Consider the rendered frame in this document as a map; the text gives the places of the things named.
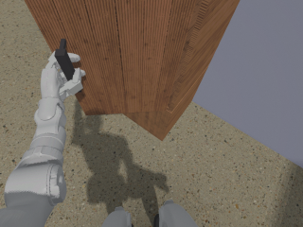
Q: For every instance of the handle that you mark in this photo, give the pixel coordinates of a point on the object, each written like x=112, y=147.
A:
x=64, y=61

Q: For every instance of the left robot shin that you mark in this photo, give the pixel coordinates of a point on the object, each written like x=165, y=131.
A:
x=119, y=208

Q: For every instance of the robot left upper arm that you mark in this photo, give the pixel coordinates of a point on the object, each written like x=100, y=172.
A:
x=32, y=193

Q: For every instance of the robot right thigh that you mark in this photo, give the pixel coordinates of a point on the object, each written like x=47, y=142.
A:
x=174, y=215

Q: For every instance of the cupboard door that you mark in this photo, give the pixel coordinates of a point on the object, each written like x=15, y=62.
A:
x=130, y=50

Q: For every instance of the left robot forearm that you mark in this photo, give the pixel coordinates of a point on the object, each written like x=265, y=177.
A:
x=48, y=141

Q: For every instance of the robot left hand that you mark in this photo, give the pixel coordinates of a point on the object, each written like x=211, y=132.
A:
x=55, y=84

